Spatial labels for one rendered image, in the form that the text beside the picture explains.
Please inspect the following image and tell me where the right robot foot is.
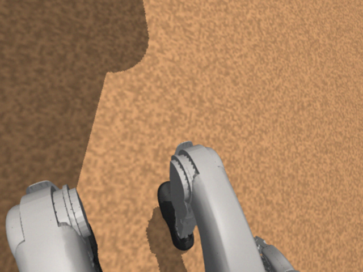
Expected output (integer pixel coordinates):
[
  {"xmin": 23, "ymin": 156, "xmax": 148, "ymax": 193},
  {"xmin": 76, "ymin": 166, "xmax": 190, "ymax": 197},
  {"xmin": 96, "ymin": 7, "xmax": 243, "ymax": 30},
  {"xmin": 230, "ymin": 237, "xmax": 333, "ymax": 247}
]
[{"xmin": 158, "ymin": 181, "xmax": 194, "ymax": 250}]

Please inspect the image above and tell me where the left robot foot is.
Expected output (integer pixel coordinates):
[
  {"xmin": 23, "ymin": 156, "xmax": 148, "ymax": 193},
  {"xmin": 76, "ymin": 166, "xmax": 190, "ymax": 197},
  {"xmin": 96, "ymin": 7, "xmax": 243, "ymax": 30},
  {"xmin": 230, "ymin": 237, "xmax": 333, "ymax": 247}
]
[{"xmin": 88, "ymin": 224, "xmax": 102, "ymax": 272}]

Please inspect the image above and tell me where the right robot hand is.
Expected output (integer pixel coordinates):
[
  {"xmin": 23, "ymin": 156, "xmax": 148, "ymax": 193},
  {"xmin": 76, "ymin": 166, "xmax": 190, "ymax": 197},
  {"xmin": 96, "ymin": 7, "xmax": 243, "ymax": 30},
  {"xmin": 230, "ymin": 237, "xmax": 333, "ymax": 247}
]
[{"xmin": 254, "ymin": 236, "xmax": 295, "ymax": 272}]

